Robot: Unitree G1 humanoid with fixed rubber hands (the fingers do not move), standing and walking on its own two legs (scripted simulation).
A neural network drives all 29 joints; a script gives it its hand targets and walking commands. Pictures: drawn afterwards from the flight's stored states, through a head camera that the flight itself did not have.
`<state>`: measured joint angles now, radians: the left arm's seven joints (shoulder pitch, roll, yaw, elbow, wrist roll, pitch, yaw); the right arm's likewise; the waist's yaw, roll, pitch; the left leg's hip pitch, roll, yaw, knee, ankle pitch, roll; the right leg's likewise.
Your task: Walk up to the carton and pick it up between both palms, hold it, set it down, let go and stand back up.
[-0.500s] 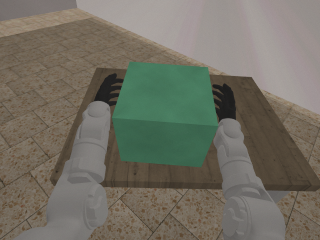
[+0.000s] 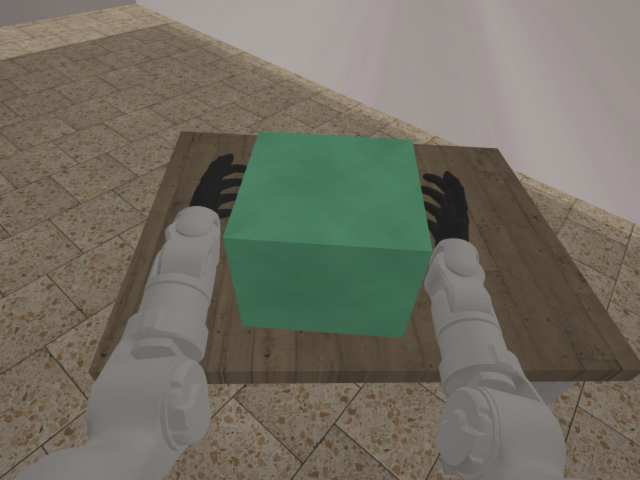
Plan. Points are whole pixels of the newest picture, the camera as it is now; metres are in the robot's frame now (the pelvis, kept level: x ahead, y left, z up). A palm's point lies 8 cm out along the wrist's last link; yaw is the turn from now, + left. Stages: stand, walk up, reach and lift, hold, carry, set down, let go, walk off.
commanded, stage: set down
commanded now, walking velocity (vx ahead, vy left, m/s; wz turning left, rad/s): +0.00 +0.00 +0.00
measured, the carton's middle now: (328, 231) +0.43 -0.05 +0.09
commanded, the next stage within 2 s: none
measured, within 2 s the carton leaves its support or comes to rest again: rests again in 1.06 s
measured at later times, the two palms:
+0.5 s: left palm (210, 215) +0.44 +0.11 +0.12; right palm (442, 243) +0.38 -0.20 +0.12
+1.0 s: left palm (221, 216) +0.46 +0.10 +0.10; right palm (442, 250) +0.39 -0.21 +0.10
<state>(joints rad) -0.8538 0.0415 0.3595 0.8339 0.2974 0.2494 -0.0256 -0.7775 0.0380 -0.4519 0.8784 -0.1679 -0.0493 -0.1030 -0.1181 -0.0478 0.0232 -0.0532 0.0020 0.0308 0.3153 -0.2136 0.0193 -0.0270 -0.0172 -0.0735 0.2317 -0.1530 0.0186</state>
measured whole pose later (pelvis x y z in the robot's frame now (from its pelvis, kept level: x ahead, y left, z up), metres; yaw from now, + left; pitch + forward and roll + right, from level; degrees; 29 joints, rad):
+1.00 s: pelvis +0.01 +0.01 +0.00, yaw -3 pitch +4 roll -1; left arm -0.92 0.04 0.48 1.01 0.35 0.09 -0.05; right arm -0.78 0.13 -0.67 0.83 -0.39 -0.09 -0.06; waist -0.09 -0.02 -0.01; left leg -0.16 0.01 0.10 0.31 -0.22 0.03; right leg -0.17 -0.03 -0.09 0.27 -0.16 0.02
